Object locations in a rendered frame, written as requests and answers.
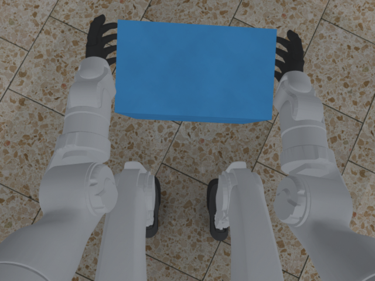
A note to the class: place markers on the left robot hand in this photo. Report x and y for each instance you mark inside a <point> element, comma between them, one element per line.
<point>95,41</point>

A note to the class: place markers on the robot right forearm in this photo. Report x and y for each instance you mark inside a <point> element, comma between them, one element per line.
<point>303,130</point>

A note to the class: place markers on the robot left shin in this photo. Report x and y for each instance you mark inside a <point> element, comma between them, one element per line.
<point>135,165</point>

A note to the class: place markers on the right robot hand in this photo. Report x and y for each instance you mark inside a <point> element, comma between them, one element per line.
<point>293,58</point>

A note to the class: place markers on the robot left upper arm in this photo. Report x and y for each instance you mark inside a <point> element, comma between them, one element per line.
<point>73,199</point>

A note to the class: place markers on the robot right upper arm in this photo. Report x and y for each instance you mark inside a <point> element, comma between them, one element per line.
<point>318,212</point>

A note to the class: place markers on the carton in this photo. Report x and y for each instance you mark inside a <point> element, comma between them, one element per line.
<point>196,73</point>

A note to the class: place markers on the robot left forearm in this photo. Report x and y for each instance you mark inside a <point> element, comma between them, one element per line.
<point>87,118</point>

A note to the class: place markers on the robot right foot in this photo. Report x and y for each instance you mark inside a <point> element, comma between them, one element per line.
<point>218,234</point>

